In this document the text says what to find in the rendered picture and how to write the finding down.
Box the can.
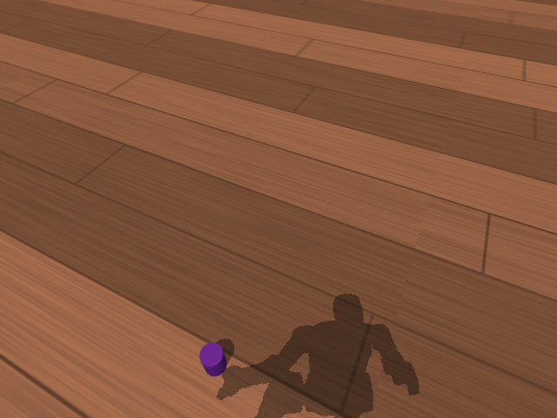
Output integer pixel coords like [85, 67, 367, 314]
[199, 342, 227, 376]

